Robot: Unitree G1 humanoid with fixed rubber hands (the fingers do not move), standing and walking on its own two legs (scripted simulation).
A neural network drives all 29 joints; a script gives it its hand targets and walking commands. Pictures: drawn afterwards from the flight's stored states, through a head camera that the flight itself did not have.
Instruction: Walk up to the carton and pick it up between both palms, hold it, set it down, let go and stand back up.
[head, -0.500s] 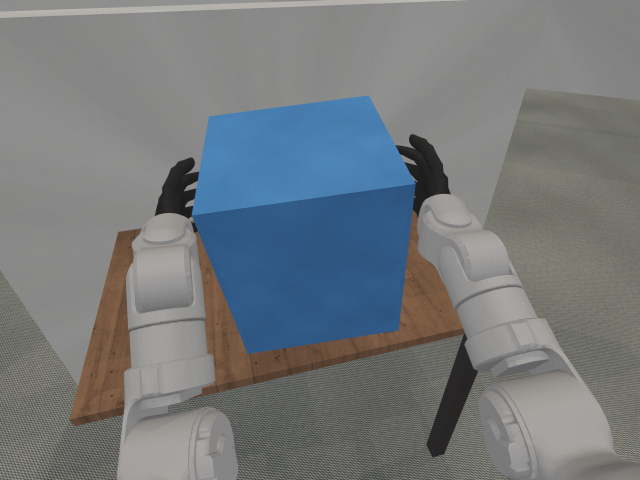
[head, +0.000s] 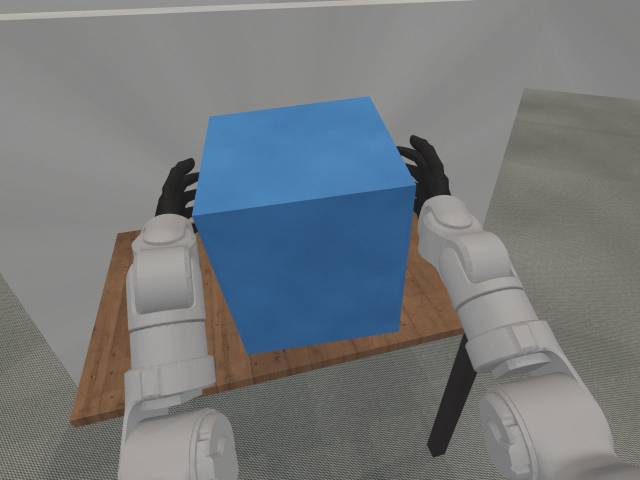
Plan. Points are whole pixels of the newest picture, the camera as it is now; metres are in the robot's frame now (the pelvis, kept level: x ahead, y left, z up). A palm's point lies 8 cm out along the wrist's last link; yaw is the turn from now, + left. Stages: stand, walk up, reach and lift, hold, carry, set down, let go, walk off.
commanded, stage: hold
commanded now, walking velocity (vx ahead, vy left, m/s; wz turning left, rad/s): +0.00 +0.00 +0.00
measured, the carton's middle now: (307, 227) +0.40 +0.01 +0.18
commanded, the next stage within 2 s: set down in 0.64 s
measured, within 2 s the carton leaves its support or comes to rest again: neither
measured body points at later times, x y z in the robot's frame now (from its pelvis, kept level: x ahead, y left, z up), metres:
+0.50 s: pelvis +0.00 +0.00 +0.00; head -0.07 +0.02 +0.44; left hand +0.37 +0.17 +0.23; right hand +0.38 -0.14 +0.24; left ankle +0.05 +0.12 -0.75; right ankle +0.01 -0.10 -0.75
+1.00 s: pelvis +0.00 +0.00 +0.00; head -0.07 +0.02 +0.44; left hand +0.37 +0.19 +0.23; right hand +0.38 -0.12 +0.23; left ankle +0.05 +0.12 -0.75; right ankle +0.01 -0.10 -0.75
